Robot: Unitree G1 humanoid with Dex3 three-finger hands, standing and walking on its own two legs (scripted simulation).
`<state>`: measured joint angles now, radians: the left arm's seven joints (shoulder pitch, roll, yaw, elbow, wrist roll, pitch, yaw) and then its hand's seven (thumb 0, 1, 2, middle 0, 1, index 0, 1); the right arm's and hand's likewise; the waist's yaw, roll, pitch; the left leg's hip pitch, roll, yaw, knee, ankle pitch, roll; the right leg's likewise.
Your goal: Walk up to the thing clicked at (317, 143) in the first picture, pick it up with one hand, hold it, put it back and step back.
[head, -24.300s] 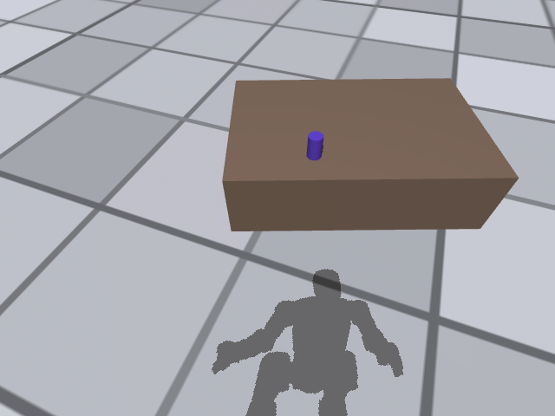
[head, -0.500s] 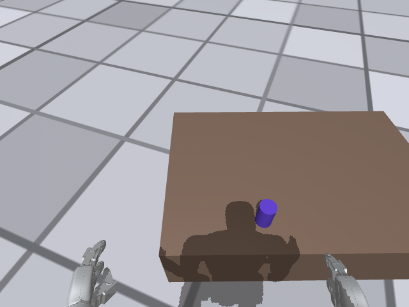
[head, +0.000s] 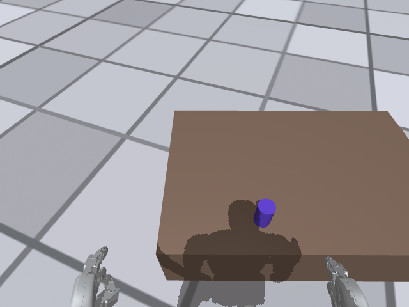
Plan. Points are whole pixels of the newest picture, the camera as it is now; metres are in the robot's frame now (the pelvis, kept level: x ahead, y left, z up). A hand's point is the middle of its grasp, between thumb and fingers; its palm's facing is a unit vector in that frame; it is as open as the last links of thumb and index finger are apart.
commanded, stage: home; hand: right
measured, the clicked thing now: (264, 213) +0.49 -0.19 -0.33
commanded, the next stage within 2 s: stand in 1.90 s
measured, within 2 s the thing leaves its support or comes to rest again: neither
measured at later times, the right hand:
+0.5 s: hand (318, 302) +0.16 -0.19 -0.05, palm faces +0.05 +0.97 -0.22, open 17.6 cm
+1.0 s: hand (314, 303) +0.16 -0.18 -0.04, palm faces +0.05 +0.97 -0.22, open 17.5 cm
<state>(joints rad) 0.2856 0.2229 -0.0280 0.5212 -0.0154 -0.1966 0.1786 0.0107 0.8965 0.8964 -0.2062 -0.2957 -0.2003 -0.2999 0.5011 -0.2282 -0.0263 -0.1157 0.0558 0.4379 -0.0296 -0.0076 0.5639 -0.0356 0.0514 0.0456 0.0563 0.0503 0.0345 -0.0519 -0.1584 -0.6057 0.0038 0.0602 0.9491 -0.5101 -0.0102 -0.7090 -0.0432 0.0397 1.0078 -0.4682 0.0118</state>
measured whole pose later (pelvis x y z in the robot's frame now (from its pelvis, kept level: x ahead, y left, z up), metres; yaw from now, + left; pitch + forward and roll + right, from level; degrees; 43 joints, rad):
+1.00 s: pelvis +0.00 +0.00 +0.00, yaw +0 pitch +10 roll +3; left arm 0.28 0.23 -0.03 0.53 -0.01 -0.21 0.19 0.01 0.90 0.90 -0.21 -0.30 -0.20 -0.30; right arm 0.50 -0.23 -0.03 -0.14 0.05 0.46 -0.03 -0.01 0.55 -0.04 0.05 0.05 0.06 0.05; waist 0.03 -0.05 -0.15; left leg -0.61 0.00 0.06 0.95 -0.51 -0.01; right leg -0.72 -0.04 0.04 1.01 -0.47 0.01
